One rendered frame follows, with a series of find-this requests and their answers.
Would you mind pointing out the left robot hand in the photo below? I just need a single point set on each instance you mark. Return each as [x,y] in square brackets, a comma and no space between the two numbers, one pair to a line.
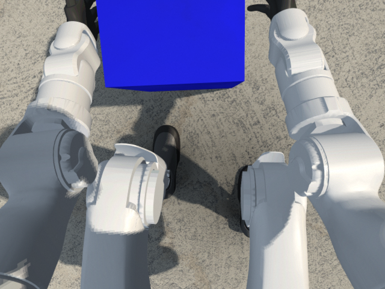
[79,11]

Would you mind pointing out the left robot shin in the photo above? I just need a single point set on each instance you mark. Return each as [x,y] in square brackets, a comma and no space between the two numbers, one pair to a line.
[128,150]

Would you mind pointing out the right robot forearm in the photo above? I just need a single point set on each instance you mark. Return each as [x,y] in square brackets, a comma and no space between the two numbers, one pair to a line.
[306,85]

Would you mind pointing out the robot left upper arm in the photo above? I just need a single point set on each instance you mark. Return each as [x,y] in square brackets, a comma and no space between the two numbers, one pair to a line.
[43,173]

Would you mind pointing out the robot right thigh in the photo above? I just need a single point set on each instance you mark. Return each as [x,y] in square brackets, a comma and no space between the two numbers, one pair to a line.
[277,225]

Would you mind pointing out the left robot forearm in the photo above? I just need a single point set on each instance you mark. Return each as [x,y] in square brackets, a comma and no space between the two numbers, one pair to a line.
[66,90]

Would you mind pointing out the carton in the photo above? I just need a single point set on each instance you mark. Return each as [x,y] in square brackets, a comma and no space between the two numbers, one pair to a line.
[168,45]

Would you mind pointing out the robot right upper arm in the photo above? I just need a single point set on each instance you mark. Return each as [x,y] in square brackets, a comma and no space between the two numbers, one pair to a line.
[341,174]

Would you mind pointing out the right robot hand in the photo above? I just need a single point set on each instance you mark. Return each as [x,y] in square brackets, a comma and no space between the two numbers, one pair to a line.
[273,7]

